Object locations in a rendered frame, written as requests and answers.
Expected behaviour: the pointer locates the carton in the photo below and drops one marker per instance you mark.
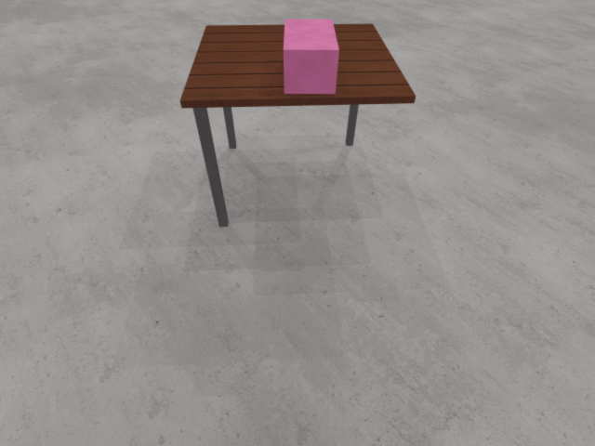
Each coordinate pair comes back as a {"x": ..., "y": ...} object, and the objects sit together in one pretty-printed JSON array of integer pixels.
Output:
[{"x": 310, "y": 57}]

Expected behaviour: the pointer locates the table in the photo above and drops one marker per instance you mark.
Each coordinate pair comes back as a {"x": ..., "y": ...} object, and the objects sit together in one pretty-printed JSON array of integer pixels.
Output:
[{"x": 243, "y": 66}]

